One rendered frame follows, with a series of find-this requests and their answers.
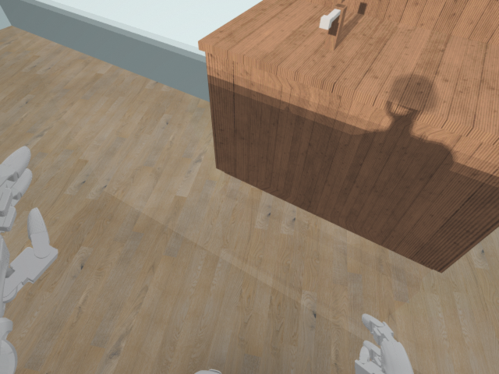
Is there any counter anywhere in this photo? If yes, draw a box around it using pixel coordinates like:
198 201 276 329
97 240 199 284
198 0 499 273

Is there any right robot hand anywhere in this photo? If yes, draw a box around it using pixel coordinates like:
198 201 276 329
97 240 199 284
355 313 414 374

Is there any left robot hand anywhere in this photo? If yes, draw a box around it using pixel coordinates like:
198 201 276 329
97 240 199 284
0 146 58 318

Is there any tap lever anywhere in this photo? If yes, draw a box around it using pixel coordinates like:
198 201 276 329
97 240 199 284
319 9 341 30

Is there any left robot forearm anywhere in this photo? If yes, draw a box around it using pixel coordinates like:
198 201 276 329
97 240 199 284
0 317 18 374

